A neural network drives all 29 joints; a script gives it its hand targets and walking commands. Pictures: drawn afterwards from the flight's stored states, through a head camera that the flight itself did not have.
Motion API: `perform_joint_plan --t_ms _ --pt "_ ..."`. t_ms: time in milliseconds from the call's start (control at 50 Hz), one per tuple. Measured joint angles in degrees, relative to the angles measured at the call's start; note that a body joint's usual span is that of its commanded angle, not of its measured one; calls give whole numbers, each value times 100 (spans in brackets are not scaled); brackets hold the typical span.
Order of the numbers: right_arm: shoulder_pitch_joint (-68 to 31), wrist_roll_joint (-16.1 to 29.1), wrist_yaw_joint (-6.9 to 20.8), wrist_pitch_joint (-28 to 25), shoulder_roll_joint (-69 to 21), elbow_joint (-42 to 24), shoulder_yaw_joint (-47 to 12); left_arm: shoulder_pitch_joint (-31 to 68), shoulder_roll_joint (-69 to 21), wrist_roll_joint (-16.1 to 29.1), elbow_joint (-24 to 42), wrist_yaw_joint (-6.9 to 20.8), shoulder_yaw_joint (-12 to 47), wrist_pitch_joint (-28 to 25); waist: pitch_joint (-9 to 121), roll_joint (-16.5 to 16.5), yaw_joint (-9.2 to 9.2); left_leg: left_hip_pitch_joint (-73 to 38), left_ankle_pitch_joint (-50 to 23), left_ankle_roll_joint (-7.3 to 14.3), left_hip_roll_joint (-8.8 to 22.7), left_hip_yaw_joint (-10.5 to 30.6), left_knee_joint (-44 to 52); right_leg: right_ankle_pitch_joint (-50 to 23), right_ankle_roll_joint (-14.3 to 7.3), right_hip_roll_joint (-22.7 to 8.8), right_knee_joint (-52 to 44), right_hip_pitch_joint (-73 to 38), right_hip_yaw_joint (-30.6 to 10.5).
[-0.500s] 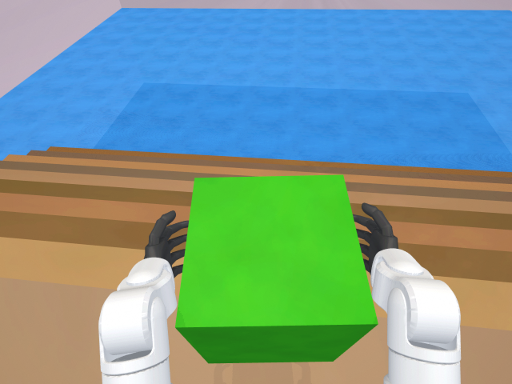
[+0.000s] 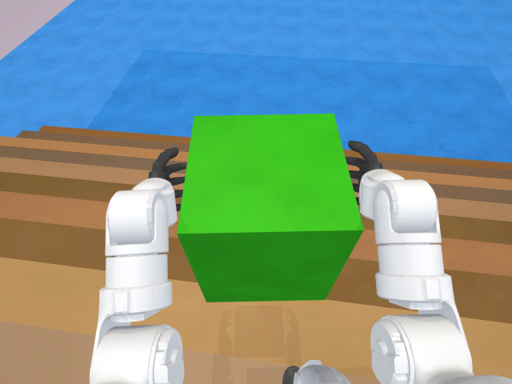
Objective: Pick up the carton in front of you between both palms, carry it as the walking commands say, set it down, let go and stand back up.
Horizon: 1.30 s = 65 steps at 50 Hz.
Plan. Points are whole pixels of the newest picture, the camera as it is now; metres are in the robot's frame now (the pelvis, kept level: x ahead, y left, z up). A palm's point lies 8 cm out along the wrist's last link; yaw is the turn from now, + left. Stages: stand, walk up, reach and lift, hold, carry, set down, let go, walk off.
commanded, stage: carry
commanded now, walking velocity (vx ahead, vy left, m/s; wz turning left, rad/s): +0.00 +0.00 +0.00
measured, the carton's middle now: (264, 215) +0.37 +0.00 +0.05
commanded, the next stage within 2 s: none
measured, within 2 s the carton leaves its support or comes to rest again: neither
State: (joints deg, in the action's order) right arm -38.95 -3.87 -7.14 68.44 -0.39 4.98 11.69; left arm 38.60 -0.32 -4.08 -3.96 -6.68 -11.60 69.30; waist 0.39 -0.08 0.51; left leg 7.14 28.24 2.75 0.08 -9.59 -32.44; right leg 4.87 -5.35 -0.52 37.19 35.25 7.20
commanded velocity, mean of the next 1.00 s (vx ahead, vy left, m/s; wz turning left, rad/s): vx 0.00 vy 0.00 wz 0.00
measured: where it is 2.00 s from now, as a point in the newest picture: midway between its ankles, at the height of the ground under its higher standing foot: (251, 249)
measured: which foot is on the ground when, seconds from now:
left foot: down 0.00-0.04, up 0.06-0.44, down 0.46-0.88, up 0.90-1.00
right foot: up 0.00-0.00, down 0.02-0.50, up 0.52-0.86, down 0.88-1.00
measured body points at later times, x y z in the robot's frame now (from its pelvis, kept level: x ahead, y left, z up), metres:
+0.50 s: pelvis +0.23 +0.00 +0.00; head +0.29 +0.01 +0.44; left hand +0.62 +0.13 +0.10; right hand +0.60 -0.18 +0.10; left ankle +0.23 +0.09 -0.71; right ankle +0.15 -0.06 -0.69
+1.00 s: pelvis +0.45 -0.04 -0.20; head +0.44 -0.05 +0.25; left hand +0.81 +0.11 -0.04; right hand +0.82 -0.20 -0.04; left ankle +0.38 +0.11 -0.75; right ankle +0.46 -0.08 -0.90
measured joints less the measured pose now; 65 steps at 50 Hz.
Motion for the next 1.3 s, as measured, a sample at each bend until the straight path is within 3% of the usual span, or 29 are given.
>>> perform_joint_plan --t_ms 40,100,140,180,280,360,460,480,500,520,540,560,580,660,700,740,800,840,860,880,920,940,980,1040,1100,1220,1260,1300 --pt "-78 38 3 21 97 72 52 153 -47 -29 -210 -10 -10 -64 -78 -72 -158 241 37 -36 132 -6 -1191 266 -62 144 -218 -421 88" --pt "-124 42 8 -18 123 179 120 166 -112 -51 -341 -25 -45 -178 -345 -157 -363 1219 208 -109 -118 744 -3561 777 -108 229 210 -487 66" --pt "-18 -25 4 33 18 40 166 18 -133 13 -212 -50 -51 -151 -518 -74 -417 1753 50 -92 -210 954 -4080 817 -83 242 38 -707 14" --pt "68 -89 -12 75 -102 -240 192 -132 -157 100 78 -99 -61 -132 -717 -16 -421 2133 -154 -98 -146 1028 -3814 885 -143 252 -209 -949 -9" --pt "266 -127 -21 -25 -326 -1110 240 -333 -315 166 925 -122 -177 -240 -947 41 -360 2595 -537 -165 7 1075 -2124 1027 -133 246 -552 -1322 -85" --pt "346 -81 -22 -119 -371 -1473 234 -332 -398 159 1282 -120 -231 -279 -798 10 -220 2748 -1222 -86 -24 920 -1768 1343 -102 261 -348 -1428 -82" --pt "302 -8 -16 -154 -255 -1098 231 -229 -389 9 962 -83 -215 -235 -331 -10 5 2375 -1810 53 -71 670 -1540 1917 -70 198 756 -1349 109" --pt "284 -12 -15 -190 -255 -921 215 -226 -338 -10 843 -67 -206 -223 -281 83 85 2206 -1547 106 -152 619 -1466 1617 7 69 1103 -1276 118" --pt "270 -30 -15 -232 -273 -720 195 -236 -280 -26 714 -44 -204 -203 -243 195 188 2089 -1393 181 -266 572 -1411 1519 129 10 1433 -1189 -45" --pt "268 -46 -14 -264 -285 -523 162 -274 -240 -44 605 -22 -213 -181 -215 258 294 2005 -1424 268 -358 545 -1356 1874 233 46 1645 -1117 -285" --pt "271 -42 -13 -274 -274 -354 113 -332 -234 -70 540 -8 -234 -149 -195 235 377 1891 -2025 406 -383 564 -1217 2208 315 141 1683 -1071 -473" --pt "288 -24 -15 -282 -259 -229 50 -388 -234 -97 516 1 -258 -110 -180 211 459 1769 -2125 620 -385 504 -1080 2225 349 196 1625 -1027 -589" --pt "322 14 -26 -295 -237 -161 -14 -423 -238 -122 507 13 -278 -80 -176 222 528 1663 -2021 791 -393 419 -993 2034 352 209 1561 -966 -687" --pt "264 181 -82 -306 -108 -12 -270 -529 -256 -180 644 53 -378 -16 -91 45 683 1381 -1610 537 -429 466 -1082 961 383 203 1510 -467 -870" --pt "97 229 -102 -300 -38 81 -357 -452 -236 -220 671 106 -458 2 -4 -106 821 1291 -851 428 -440 648 -1367 214 415 198 1383 -120 -878" --pt "-75 331 -178 -242 60 163 -401 -275 -219 -306 592 119 -464 36 77 -139 892 1188 231 306 -422 792 -1789 -1002 392 198 827 54 -834" --pt "-358 464 -202 -131 227 289 -353 -26 -175 -358 454 131 -402 95 179 74 763 1028 1708 58 -407 721 -2730 -2467 296 135 -239 -218 -683" --pt "-530 483 -198 -5 291 427 -303 27 -137 -351 367 129 -323 167 267 196 521 943 2200 60 -376 518 -3637 -2672 217 82 -653 -725 -499" --pt "-610 492 -188 90 342 496 -263 96 -119 -332 276 114 -275 231 329 218 360 984 1888 111 -331 451 -4244 -2476 145 81 -759 -1060 -378" --pt "-694 498 -162 184 408 562 -212 209 -90 -298 158 85 -212 303 409 227 206 1143 1664 186 -293 441 -5046 -1620 28 102 -840 -1442 -311" --pt "-926 476 -124 287 482 739 -158 427 57 -122 -46 9 -129 400 476 110 -43 1747 1474 168 -207 669 -6376 1045 -117 326 -373 -1562 -331" --pt "-970 437 -121 344 479 777 -142 480 123 -4 -147 -51 -81 426 421 4 -144 2067 1333 156 -171 886 -6697 1414 -186 441 80 -1370 -262" --pt "-873 320 -121 518 380 737 -78 478 218 222 -305 -129 -44 536 302 -68 -268 2636 612 122 -151 1246 -6545 1631 -276 532 899 -1062 -127" --pt "-627 145 -124 694 182 555 52 439 240 403 -439 -217 -89 646 67 15 -336 3195 -354 14 -5 1410 -5430 2347 -288 494 1575 -925 -63" --pt "-402 58 -121 625 66 405 247 375 109 342 -532 -232 -106 500 -139 5 -379 3479 -550 -75 169 1355 -4266 2702 -319 463 1808 -940 -18" --pt "157 -23 -103 91 -111 215 335 -150 -170 178 -503 -161 -92 -160 -325 -22 -360 3972 -1283 2 192 1156 -4274 3423 -238 465 2069 -1261 -166" --pt "351 24 -99 -68 -126 11 315 -348 -239 163 -322 -160 -11 -351 -353 -28 -412 4010 -1965 -27 168 1092 -3729 3715 -192 492 2170 -1438 -251" --pt "489 48 -91 -203 -154 -192 302 -505 -281 176 -135 -167 48 -516 -360 -67 -487 3869 -3132 -75 118 979 -2552 4048 -160 537 2342 -1647 -337"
